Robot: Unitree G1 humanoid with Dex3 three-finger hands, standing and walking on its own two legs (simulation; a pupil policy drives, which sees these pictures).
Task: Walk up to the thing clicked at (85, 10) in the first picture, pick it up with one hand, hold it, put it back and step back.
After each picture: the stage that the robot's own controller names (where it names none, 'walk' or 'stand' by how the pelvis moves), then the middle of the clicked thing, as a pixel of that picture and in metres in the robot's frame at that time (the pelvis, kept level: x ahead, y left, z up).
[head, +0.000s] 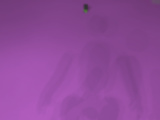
stand; (85, 8) +2.27 -0.04 -0.72
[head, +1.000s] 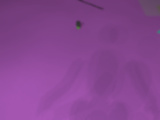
walk; (78, 25) +2.13 +0.23 -0.71
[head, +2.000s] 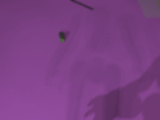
walk; (62, 36) +1.49 +0.39 -0.72
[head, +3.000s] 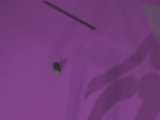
walk; (56, 68) +1.00 +0.35 -0.72
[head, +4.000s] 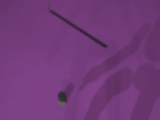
walk; (62, 98) +0.67 +0.23 -0.71
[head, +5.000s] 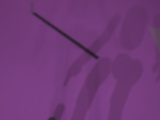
walk; out of the picture +0.42 +0.19 -0.70
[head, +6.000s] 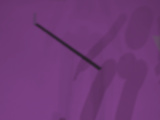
stand; out of the picture +0.36 +0.20 -0.72
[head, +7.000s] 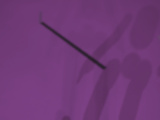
stand; out of the picture +0.37 +0.18 -0.73
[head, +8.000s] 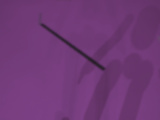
stand; out of the picture +0.36 +0.20 -0.73
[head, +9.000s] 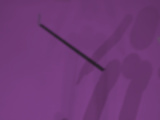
stand; out of the picture +0.35 +0.20 -0.73
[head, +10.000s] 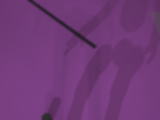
go down; (47, 119) +0.37 +0.21 -0.69
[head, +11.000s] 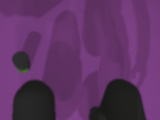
go down; (22, 62) +0.44 +0.23 -0.29
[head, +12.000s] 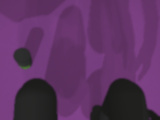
close in; (23, 59) +0.44 +0.23 -0.29
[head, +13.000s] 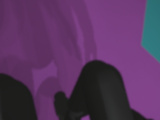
close in; out of the picture +0.43 +0.27 -0.22
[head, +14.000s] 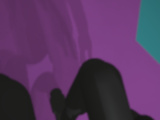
close; out of the picture +0.42 +0.27 -0.22
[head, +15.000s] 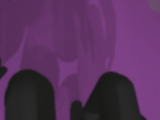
lift; out of the picture +0.35 +0.26 -0.17
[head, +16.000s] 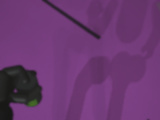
lift; (29, 90) +0.32 +0.18 +0.00
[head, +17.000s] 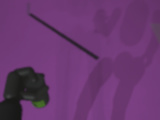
hold; (37, 91) +0.33 +0.16 +0.00
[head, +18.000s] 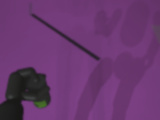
hold; (39, 91) +0.33 +0.16 -0.01
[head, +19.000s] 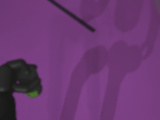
crouch; (30, 82) +0.36 +0.18 -0.07
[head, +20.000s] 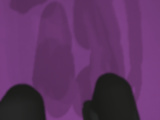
lower; out of the picture +0.49 +0.26 -0.10
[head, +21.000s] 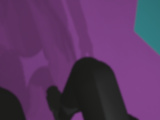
lower; out of the picture +0.45 +0.28 -0.23
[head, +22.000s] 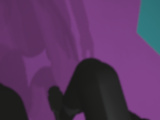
lower; out of the picture +0.44 +0.28 -0.23
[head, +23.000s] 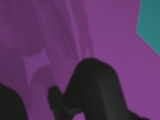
lower; out of the picture +0.44 +0.28 -0.23
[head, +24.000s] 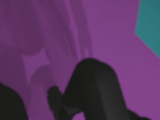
lower; out of the picture +0.44 +0.28 -0.24
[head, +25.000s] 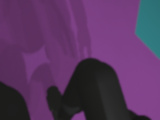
open; out of the picture +0.44 +0.26 -0.24
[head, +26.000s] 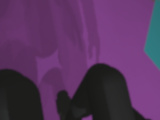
stand; out of the picture +0.44 +0.25 -0.24
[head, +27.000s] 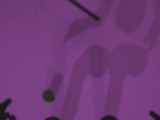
stand; (48, 97) +0.42 +0.19 -0.55
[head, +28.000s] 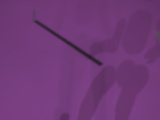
stand; out of the picture +0.39 +0.18 -0.67
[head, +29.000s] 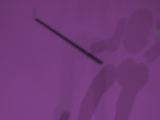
stand; out of the picture +0.39 +0.18 -0.67
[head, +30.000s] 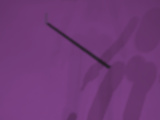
stand; out of the picture +0.40 +0.16 -0.72
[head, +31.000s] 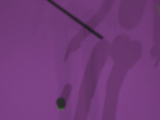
walk; (60, 103) +0.46 +0.11 -0.71
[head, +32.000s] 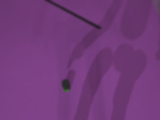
walk; (66, 85) +0.65 +0.18 -0.70
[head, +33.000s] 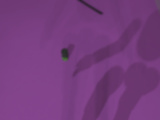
walk; (64, 54) +0.98 +0.19 -0.69
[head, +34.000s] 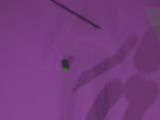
stand; (64, 65) +1.02 +0.18 -0.71
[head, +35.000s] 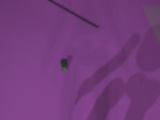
stand; (64, 64) +1.04 +0.20 -0.72
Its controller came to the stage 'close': yes
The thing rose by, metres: 0.71
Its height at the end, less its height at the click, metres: +0.00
